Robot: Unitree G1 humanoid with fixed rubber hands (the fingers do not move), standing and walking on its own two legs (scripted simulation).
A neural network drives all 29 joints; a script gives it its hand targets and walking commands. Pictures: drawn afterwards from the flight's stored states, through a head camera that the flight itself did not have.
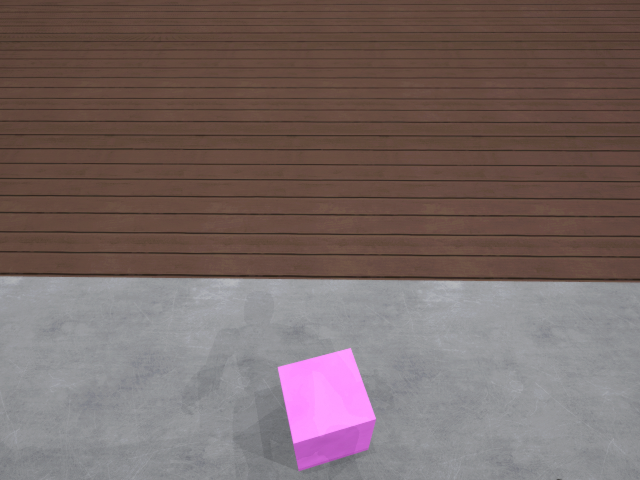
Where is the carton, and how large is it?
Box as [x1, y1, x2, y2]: [278, 348, 375, 470]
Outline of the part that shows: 350,348 278,367 299,470 368,448 375,417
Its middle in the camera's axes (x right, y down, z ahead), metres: +0.01 +0.49 +1.10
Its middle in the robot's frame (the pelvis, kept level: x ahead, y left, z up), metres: +0.47 +0.01 -0.66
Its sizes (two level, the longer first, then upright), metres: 0.210 0.200 0.250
